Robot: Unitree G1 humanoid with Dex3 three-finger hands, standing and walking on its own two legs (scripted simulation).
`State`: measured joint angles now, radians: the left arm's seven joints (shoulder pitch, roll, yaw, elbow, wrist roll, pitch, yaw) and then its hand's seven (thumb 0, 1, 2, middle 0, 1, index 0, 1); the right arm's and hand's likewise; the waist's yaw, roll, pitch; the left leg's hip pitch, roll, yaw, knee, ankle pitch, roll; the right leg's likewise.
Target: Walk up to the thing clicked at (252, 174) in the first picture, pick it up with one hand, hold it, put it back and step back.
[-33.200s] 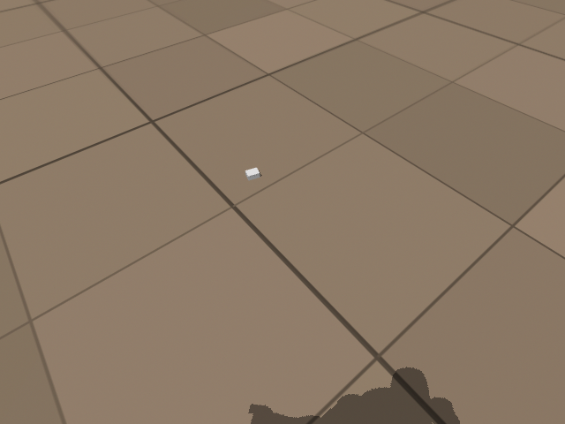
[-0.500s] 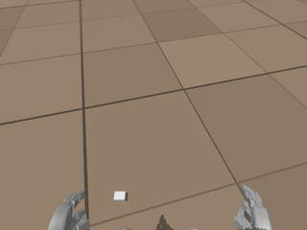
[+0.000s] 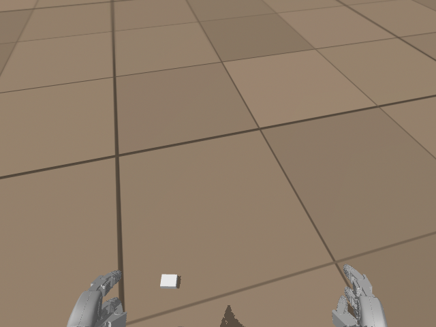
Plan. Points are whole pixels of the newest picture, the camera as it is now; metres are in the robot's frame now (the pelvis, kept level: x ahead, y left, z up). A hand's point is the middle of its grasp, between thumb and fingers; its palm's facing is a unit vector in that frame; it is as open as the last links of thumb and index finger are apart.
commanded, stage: home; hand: left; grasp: from above
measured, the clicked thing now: (169, 281) +0.43 +0.22 -0.70
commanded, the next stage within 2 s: stand in 0.40 s
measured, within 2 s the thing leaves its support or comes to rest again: neither
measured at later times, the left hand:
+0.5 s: hand (124, 316) +0.17 +0.18 -0.04, palm faces +0.05 -0.98 -0.20, open 7.4 cm
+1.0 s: hand out of the picture +0.03 +0.23 -0.11, palm faces +0.05 -0.94 -0.33, open 7.3 cm
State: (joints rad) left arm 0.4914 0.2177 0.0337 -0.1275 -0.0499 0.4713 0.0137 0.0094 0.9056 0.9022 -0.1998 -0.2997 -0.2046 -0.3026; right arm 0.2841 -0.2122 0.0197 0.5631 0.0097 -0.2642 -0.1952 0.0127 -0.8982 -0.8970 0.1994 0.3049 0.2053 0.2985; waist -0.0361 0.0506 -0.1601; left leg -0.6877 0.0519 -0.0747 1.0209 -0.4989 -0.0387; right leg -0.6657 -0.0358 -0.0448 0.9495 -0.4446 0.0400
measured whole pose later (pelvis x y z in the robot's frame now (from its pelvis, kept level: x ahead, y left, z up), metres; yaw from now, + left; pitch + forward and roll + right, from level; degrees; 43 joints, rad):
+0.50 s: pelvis +0.00 +0.00 +0.00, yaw +0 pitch +10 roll -3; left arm 0.50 0.22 0.03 -0.14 -0.05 0.47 0.02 0.01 0.91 0.90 -0.20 -0.30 -0.20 -0.30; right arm 0.29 -0.21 0.02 0.56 0.01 -0.25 -0.19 0.01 -0.90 -0.90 0.20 0.30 0.21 0.30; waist -0.03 0.05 -0.16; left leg -0.70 0.05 -0.08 1.03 -0.51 -0.04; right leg -0.68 -0.03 -0.04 0.96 -0.45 0.04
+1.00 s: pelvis +0.00 -0.01 +0.05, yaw +1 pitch -3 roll +0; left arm 0.24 0.28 0.05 1.00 0.04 0.02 0.03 0.01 0.91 0.90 -0.20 -0.30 -0.21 -0.30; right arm 0.21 -0.29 -0.05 1.00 -0.03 0.00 -0.03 0.01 -0.90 -0.90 0.20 0.30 0.20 0.30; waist 0.02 0.02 0.06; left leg -0.25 0.03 -0.04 0.61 -0.32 -0.04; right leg -0.26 -0.06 -0.04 0.60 -0.29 0.04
